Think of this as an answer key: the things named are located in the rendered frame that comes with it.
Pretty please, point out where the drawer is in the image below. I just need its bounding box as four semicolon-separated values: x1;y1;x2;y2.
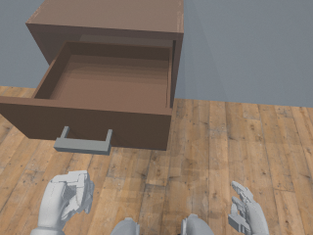
0;40;173;149

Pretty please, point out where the handle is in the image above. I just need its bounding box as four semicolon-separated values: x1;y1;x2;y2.
53;126;113;156

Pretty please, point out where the robot right shin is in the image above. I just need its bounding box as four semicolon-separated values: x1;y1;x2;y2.
188;213;198;218

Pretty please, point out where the robot right hand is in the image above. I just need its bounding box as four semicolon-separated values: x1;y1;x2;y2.
228;180;270;235

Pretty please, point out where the cabinet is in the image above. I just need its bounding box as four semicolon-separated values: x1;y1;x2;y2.
25;0;184;151

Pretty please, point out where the right robot thigh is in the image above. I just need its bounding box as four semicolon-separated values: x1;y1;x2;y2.
180;216;214;235

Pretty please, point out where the robot left hand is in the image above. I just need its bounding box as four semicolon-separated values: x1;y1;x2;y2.
37;170;95;230

